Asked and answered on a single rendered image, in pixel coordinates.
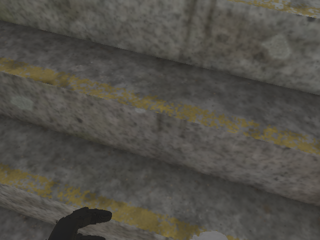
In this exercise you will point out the robot left hand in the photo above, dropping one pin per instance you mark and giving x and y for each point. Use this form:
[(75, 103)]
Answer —
[(67, 227)]

